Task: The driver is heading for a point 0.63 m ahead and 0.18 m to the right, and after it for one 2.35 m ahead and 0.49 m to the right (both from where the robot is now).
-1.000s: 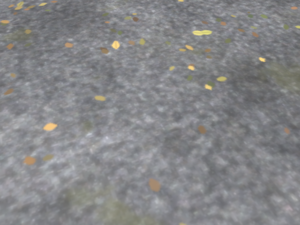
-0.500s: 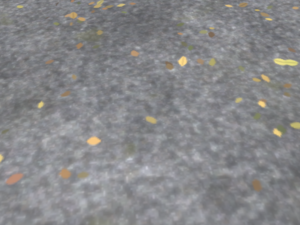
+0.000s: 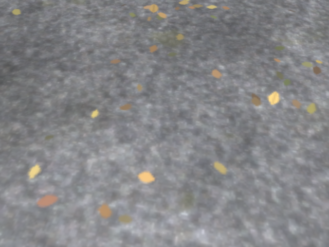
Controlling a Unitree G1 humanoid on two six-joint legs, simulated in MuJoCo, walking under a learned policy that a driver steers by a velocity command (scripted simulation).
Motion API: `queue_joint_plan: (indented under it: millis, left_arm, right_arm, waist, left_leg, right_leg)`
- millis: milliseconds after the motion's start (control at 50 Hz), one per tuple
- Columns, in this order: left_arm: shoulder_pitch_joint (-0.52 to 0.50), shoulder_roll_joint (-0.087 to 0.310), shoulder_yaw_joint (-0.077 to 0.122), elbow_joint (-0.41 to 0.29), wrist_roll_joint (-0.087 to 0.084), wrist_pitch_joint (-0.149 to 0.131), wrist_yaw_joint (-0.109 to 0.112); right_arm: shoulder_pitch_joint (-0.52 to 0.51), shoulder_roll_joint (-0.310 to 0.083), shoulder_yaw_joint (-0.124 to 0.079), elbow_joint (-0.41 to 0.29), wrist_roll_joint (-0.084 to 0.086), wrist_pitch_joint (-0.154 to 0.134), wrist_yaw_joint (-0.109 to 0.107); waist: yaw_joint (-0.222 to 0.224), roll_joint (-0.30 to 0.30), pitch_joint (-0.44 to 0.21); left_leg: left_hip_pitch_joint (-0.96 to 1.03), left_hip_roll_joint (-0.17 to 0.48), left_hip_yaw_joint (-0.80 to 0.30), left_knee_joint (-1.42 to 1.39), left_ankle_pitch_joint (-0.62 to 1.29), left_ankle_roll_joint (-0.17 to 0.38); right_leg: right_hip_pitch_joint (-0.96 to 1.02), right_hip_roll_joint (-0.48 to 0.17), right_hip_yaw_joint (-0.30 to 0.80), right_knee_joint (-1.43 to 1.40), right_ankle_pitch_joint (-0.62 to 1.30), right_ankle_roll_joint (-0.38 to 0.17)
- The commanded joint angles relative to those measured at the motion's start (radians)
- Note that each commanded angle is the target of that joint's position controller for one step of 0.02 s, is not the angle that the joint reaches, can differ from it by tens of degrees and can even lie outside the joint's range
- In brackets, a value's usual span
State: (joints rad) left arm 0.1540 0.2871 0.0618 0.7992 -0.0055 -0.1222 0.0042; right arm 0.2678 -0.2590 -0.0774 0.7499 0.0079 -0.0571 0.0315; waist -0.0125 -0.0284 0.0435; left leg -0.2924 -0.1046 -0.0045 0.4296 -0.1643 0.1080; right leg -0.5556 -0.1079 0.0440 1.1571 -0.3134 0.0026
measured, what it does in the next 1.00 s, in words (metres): walks ahead, turning right: right foot, then left foot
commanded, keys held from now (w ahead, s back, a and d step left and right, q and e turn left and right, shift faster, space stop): w+e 0.62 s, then e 0.32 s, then q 0.06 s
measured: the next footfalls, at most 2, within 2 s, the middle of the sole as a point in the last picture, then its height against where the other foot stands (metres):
right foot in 0.40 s outside the picture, level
left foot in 0.84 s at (173, 193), level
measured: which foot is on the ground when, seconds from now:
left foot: down 0.00-0.42, up 0.44-0.82, down 0.84-1.00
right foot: up 0.00-0.38, down 0.40-0.84, up 0.86-1.00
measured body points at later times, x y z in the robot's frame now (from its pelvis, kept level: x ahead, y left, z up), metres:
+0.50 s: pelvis +0.29 -0.07 -0.01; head +0.33 -0.07 +0.43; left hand +0.49 +0.16 -0.11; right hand +0.32 -0.35 -0.13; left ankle +0.16 +0.08 -0.63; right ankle +0.35 -0.15 -0.74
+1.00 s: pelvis +0.51 -0.08 -0.01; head +0.56 -0.08 +0.44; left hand +0.75 +0.13 -0.12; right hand +0.57 -0.38 -0.09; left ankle +0.65 -0.02 -0.74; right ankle +0.40 -0.17 -0.65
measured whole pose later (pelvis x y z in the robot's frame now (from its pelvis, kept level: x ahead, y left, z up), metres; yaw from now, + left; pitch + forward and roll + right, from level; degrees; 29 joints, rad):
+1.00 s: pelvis +0.51 -0.08 -0.01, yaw -28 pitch +2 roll +0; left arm 0.25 0.32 0.07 0.66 -0.02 0.04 0.03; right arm 0.10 -0.24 -0.03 0.67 -0.03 -0.04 -0.01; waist 0.01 -0.03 0.04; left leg -0.43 0.00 0.01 0.49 -0.11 0.02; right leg -0.50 0.04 0.08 1.21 -0.52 0.06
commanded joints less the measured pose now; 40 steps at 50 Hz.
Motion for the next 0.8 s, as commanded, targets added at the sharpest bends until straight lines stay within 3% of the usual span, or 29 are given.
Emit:
queue_joint_plan:
  millis: [20,80,160,280,300,340,360,380,400,420,440,460,480,500,520,580,640,680,740,800]
  left_arm:
    - [0.075,0.069,0.02,-0.03,0.012,0.021,0.001]
    - [-0.013,0.056,0.013,-0.054,0.005,0.028,0.0]
    - [-0.111,0.041,0.002,-0.079,-0.01,0.022,-0.019]
    - [-0.212,0.031,-0.009,-0.142,-0.02,0.016,-0.061]
    - [-0.213,0.03,-0.01,-0.152,-0.019,0.015,-0.07]
    - [-0.166,0.049,-0.002,-0.157,-0.015,0.017,-0.079]
    - [-0.105,0.074,0.01,-0.151,-0.012,0.022,-0.077]
    - [0.029,0.114,0.031,-0.124,-0.011,0.025,-0.073]
    - [0.187,0.173,0.057,-0.097,-0.008,0.029,-0.059]
    - [0.278,0.276,0.081,-0.095,0.0,0.029,-0.048]
    - [0.301,0.213,0.063,-0.087,-0.009,0.031,-0.045]
    - [0.264,0.163,0.049,-0.093,-0.008,0.037,-0.038]
    - [0.192,0.139,0.041,-0.112,-0.01,0.042,-0.034]
    - [0.131,0.122,0.035,-0.131,-0.009,0.046,-0.034]
    - [0.092,0.103,0.026,-0.149,0.0,0.046,-0.032]
    - [0.066,0.119,0.031,-0.164,-0.001,0.042,-0.024]
    - [0.093,0.153,0.042,-0.156,-0.008,0.047,-0.006]
    - [0.131,0.159,0.047,-0.141,-0.014,0.064,0.005]
    - [0.18,0.158,0.048,-0.126,-0.022,0.093,0.017]
    - [0.146,0.14,0.047,-0.148,-0.017,0.11,0.029]
  right_arm:
    - [-0.022,-0.114,-0.022,-0.063,-0.004,-0.034,-0.014]
    - [0.03,-0.123,-0.02,-0.03,-0.006,-0.036,-0.028]
    - [0.061,-0.137,-0.015,0.001,-0.01,-0.042,-0.034]
    - [0.105,-0.145,-0.016,0.057,-0.011,-0.026,-0.039]
    - [0.101,-0.149,-0.017,0.059,-0.01,-0.02,-0.042]
    - [0.07,-0.171,-0.02,0.049,-0.009,-0.009,-0.052]
    - [0.061,-0.187,-0.023,0.043,-0.009,-0.002,-0.058]
    - [0.041,-0.197,-0.022,0.036,-0.008,0.006,-0.063]
    - [0.026,-0.197,-0.018,0.02,-0.008,0.001,-0.069]
    - [0.128,-0.078,0.02,-0.019,-0.03,-0.026,-0.053]
    - [0.117,-0.092,0.029,-0.012,-0.027,-0.064,-0.032]
    - [0.019,-0.152,0.013,-0.046,0.013,-0.088,-0.016]
    - [-0.043,-0.149,0.019,-0.068,0.02,-0.098,-0.013]
    - [-0.066,-0.145,0.015,-0.071,0.001,-0.097,-0.019]
    - [-0.054,-0.15,0.006,-0.072,-0.014,-0.085,-0.026]
    - [-0.01,-0.117,0.008,-0.079,-0.027,-0.05,-0.038]
    - [-0.112,-0.087,0.02,-0.111,-0.031,-0.042,-0.047]
    - [-0.184,-0.07,0.027,-0.125,-0.032,-0.048,-0.045]
    - [-0.239,-0.088,0.019,-0.142,-0.014,-0.05,-0.034]
    - [-0.2,-0.132,-0.003,-0.137,-0.015,-0.057,-0.027]
  waist:
    - [0.038,0.057,-0.102]
    - [0.0,0.076,-0.06]
    - [-0.05,0.085,-0.016]
    - [-0.086,0.068,0.037]
    - [-0.08,0.073,0.031]
    - [-0.041,0.108,-0.026]
    - [-0.007,0.131,-0.078]
    - [0.068,0.127,-0.15]
    - [0.149,0.084,-0.235]
    - [0.103,-0.161,-0.373]
    - [0.118,-0.177,-0.479]
    - [0.135,-0.111,-0.343]
    - [0.106,-0.014,-0.223]
    - [0.063,0.061,-0.137]
    - [0.024,0.06,-0.101]
    - [-0.02,-0.004,-0.081]
    - [0.008,-0.023,-0.052]
    - [0.042,-0.044,-0.07]
    - [0.067,-0.079,-0.111]
    - [0.027,-0.105,-0.128]
  left_leg:
    - [0.114,0.28,-0.235,-0.225,0.365,0.185]
    - [0.138,0.257,-0.149,-0.249,0.38,0.14]
    - [0.188,0.259,-0.083,-0.282,0.265,0.082]
    - [0.413,0.338,-0.028,-0.221,0.374,0.07]
    - [0.437,0.346,-0.016,-0.191,0.45,0.063]
    - [0.446,0.339,0.022,-0.082,0.781,0.039]
    - [0.448,0.331,0.037,0.015,0.968,0.027]
    - [0.403,0.307,0.063,0.189,1.054,0.006]
    - [0.214,0.276,0.083,0.438,0.879,-0.03]
    - [-0.233,0.099,0.078,0.867,0.15,-0.107]
    - [-0.423,0.02,-0.099,1.012,-0.382,-0.104]
    - [-0.519,0.091,-0.144,1.02,-0.318,-0.084]
    - [-0.514,0.137,-0.122,0.938,-0.237,-0.075]
    - [-0.47,0.167,-0.101,0.842,-0.201,-0.083]
    - [-0.4,0.194,-0.097,0.778,-0.176,-0.095]
    - [-0.316,0.204,-0.065,0.648,-0.132,-0.145]
    - [-0.283,0.173,-0.039,0.423,0.048,-0.177]
    - [-0.212,0.117,-0.022,0.262,0.178,-0.18]
    - [-0.167,0.063,-0.041,0.138,0.226,-0.177]
    - [-0.121,0.061,-0.084,0.041,0.168,-0.14]
  right_leg:
    - [-0.08,-0.045,0.003,-0.088,0.119,0.021]
    - [-0.14,-0.042,-0.007,-0.248,0.299,0.021]
    - [-0.133,-0.009,-0.025,-0.457,0.496,-0.011]
    - [-0.242,0.042,-0.028,-0.574,0.377,-0.057]
    - [-0.234,0.054,-0.045,-0.582,0.334,-0.068]
    - [-0.114,0.108,-0.111,-0.583,0.235,-0.099]
    - [-0.018,0.147,-0.143,-0.573,0.186,-0.118]
    - [0.162,0.185,-0.157,-0.61,0.206,-0.147]
    - [0.448,0.122,-0.037,-0.64,0.282,-0.199]
    - [0.868,-0.155,0.458,-0.644,0.25,-0.389]
    - [1.004,-0.234,0.777,-0.795,0.172,-0.446]
    - [0.917,-0.196,0.634,-0.821,0.104,-0.38]
    - [0.747,-0.159,0.506,-0.842,0.134,-0.342]
    - [0.582,-0.121,0.425,-0.867,0.221,-0.319]
    - [0.467,-0.089,0.367,-0.897,0.294,-0.309]
    - [0.299,-0.038,0.276,-0.937,0.418,-0.318]
    - [0.224,0.02,0.188,-0.921,0.487,-0.276]
    - [0.218,0.063,0.151,-0.859,0.564,-0.228]
    - [0.291,0.052,0.223,-0.777,0.513,-0.189]
    - [0.378,0.032,0.34,-0.659,0.455,-0.153]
